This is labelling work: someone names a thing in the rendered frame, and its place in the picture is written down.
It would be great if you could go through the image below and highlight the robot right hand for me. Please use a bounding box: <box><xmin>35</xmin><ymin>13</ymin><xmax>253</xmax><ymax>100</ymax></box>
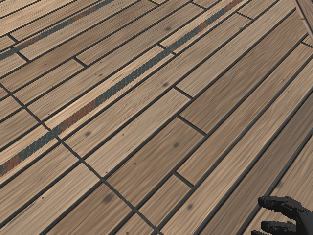
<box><xmin>251</xmin><ymin>196</ymin><xmax>313</xmax><ymax>235</ymax></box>

